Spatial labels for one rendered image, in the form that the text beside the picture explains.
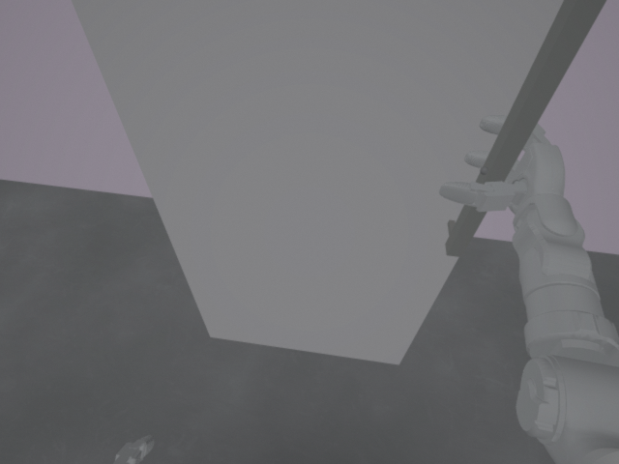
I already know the handle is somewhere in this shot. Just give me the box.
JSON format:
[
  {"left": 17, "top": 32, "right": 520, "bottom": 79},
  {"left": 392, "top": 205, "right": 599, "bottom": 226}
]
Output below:
[{"left": 445, "top": 0, "right": 606, "bottom": 257}]

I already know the robot right upper arm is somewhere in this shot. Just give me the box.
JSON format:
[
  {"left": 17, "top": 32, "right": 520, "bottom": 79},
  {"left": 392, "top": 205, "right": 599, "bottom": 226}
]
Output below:
[{"left": 516, "top": 355, "right": 619, "bottom": 464}]

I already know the fridge door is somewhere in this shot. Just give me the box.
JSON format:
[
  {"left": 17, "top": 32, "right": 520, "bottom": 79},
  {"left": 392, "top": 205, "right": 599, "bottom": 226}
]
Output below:
[{"left": 72, "top": 0, "right": 564, "bottom": 365}]

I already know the robot right forearm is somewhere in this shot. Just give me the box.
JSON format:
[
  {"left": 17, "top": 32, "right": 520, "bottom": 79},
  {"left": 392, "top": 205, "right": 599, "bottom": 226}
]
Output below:
[{"left": 513, "top": 193, "right": 619, "bottom": 367}]

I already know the right robot hand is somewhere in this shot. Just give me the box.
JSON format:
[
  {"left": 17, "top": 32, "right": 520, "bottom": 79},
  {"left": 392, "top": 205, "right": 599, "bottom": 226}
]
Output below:
[{"left": 439, "top": 115, "right": 565, "bottom": 214}]

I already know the left robot hand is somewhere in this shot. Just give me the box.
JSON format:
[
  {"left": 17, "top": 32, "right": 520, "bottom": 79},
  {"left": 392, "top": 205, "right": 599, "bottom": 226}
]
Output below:
[{"left": 113, "top": 435, "right": 155, "bottom": 464}]

